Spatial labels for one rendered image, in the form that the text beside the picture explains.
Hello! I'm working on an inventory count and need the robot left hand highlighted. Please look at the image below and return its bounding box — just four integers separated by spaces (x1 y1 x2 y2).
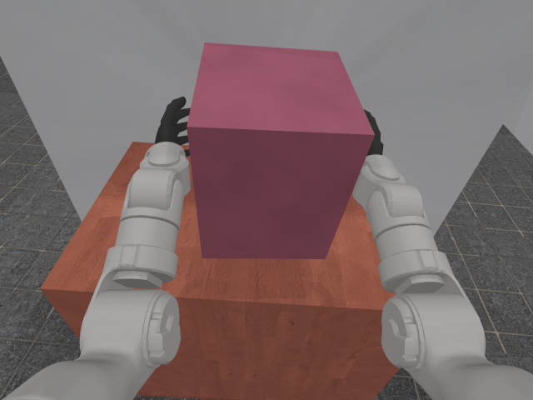
155 97 190 157

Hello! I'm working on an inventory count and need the left robot forearm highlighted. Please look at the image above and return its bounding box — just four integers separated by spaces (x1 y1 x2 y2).
80 142 191 352

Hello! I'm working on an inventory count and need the right robot upper arm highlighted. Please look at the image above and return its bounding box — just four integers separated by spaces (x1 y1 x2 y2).
381 292 533 400

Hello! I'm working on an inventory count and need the carton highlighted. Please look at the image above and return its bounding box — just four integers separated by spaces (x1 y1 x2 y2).
187 42 375 259

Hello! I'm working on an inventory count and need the robot right hand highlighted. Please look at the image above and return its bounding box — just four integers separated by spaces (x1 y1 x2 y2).
364 109 383 156

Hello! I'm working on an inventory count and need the pedestal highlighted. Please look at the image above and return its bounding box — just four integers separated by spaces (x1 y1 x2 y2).
40 142 400 400

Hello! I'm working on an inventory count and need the right robot forearm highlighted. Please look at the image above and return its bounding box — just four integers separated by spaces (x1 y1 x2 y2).
352 154 486 352

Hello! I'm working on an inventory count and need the left robot upper arm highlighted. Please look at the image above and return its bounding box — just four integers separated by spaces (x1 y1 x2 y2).
3 289 181 400

